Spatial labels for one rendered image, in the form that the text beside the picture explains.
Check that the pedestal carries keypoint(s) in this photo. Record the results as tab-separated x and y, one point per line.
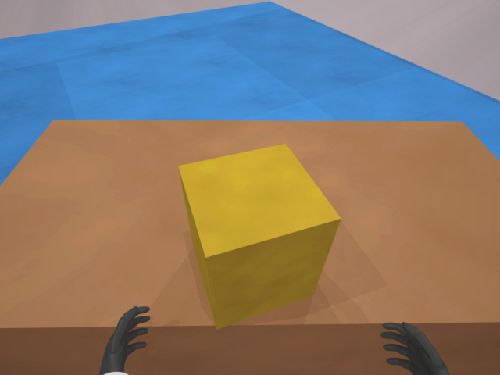
93	222

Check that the carton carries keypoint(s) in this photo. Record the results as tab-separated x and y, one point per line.
261	230

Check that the right robot hand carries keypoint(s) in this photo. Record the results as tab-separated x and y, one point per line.
424	358

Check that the left robot hand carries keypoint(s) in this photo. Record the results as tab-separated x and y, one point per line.
117	349

